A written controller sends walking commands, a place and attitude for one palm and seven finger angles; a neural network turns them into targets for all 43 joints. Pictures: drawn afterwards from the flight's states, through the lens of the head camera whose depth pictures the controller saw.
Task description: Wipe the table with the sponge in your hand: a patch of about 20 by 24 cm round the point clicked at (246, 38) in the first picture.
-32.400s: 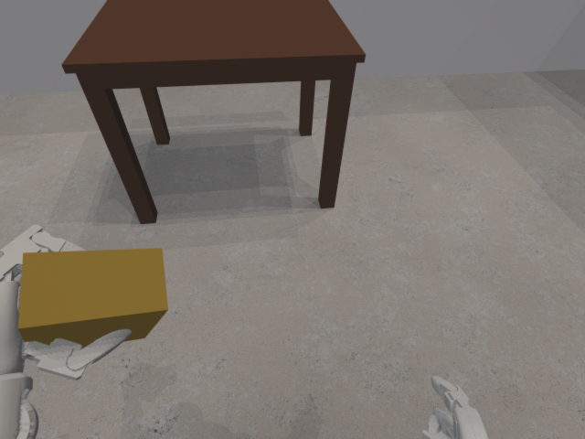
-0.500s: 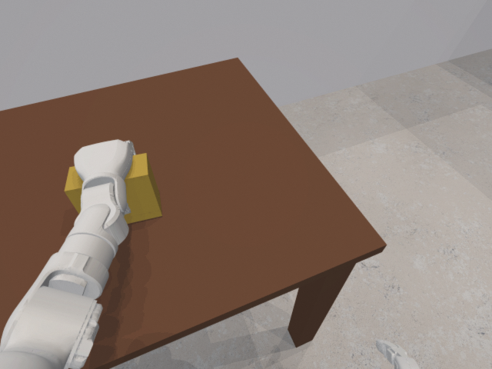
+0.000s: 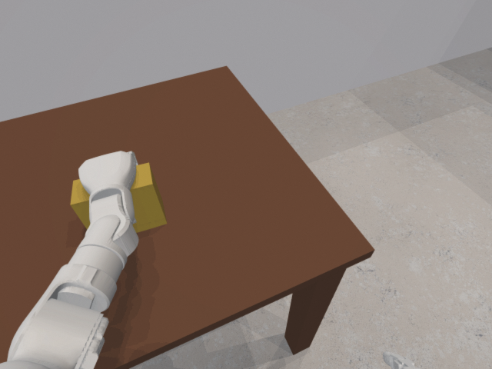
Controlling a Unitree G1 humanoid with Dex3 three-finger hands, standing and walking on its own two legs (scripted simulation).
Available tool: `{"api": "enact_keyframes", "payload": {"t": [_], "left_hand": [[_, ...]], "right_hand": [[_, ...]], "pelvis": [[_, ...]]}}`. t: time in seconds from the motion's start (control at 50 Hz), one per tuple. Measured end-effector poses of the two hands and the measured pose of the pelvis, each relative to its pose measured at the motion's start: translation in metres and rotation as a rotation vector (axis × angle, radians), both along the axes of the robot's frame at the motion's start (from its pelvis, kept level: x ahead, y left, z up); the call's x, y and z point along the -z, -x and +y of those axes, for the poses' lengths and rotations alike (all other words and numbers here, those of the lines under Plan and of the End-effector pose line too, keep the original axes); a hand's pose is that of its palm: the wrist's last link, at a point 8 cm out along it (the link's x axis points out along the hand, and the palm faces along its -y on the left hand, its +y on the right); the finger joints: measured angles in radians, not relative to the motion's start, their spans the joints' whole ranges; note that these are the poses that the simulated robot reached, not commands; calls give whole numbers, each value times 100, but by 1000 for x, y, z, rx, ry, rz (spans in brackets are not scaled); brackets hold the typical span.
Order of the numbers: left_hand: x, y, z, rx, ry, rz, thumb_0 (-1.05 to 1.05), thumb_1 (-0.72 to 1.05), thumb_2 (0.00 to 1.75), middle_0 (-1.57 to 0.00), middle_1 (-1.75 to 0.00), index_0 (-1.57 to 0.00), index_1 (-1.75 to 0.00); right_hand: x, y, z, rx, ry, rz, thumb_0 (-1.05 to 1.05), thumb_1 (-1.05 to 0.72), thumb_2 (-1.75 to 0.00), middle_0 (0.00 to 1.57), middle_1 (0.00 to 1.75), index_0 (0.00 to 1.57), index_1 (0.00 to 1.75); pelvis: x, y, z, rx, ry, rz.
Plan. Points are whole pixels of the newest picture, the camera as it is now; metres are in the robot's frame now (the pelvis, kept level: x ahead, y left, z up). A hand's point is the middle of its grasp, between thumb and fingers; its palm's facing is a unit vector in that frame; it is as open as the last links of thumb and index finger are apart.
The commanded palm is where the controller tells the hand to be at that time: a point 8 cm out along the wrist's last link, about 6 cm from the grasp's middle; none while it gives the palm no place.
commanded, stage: wipe back along the middle lane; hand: left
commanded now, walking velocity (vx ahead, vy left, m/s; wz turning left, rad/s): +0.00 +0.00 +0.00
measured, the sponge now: (125, 209) +0.39 +0.26 +0.03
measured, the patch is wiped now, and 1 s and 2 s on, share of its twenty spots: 0.55 0.85 0.95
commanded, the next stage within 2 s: slide across to the third lane in 1.34 s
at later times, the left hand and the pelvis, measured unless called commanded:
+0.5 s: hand (121, 217) +0.34 +0.24 +0.07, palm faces +0.00 -0.04 -1.00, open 10.1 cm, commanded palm +0.30 +0.22 +0.10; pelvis +0.00 +0.00 +0.00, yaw +1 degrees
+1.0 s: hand (132, 241) +0.30 +0.20 +0.07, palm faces +0.05 -0.05 -1.00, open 10.1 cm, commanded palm +0.25 +0.19 +0.10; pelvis -0.01 +0.00 +0.00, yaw +0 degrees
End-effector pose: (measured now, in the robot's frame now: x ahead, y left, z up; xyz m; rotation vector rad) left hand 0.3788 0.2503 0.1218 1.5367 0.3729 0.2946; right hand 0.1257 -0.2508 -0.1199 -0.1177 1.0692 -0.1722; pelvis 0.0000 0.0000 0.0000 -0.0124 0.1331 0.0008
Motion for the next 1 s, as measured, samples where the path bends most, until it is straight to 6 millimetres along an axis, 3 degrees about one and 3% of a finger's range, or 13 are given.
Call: {"api": "enact_keyframes", "payload": {"t": [0.2, 0.38, 0.5, 0.68, 1.0], "left_hand": [[0, 22, -3, 5, 16, -27, 0, -50, 105, -72, -135, -74, -136], [0, 46, -12, 6, 19, -45, -1, -50, 105, -71, -135, -74, -136], [0, 55, -18, 7, 21, -47, -1, -50, 105, -71, -135, -73, -136], [1, 70, -28, 23, 23, -68, -1, -49, 105, -70, -136, -73, -136], [2, 104, -51, 49, 33, -98, 0, -49, 105, -70, -136, -72, -137]], "right_hand": [[-11, -24, -2, -15, -1, -76, 1, -91, -90, 20, 30, 19, 30], [-24, -63, 22, -83, -37, -182, 1, -91, -90, 20, 30, 19, 30], [-30, -78, 40, -126, -67, -231, 1, -91, -90, 20, 30, 19, 30], [-29, -80, 49, -155, -102, -240, 1, -91, -90, 20, 30, 20, 30], [-31, -76, 35, -147, -121, -268, 1, -91, -90, 20, 30, 19, 30]], "pelvis": [[0, -2, 0, 5, -2, -20], [0, 2, 3, -5, -3, -41], [1, 4, 3, -11, -5, -50], [2, 7, 2, -13, -6, -63], [3, 12, -5, -1, -13, -95]]}}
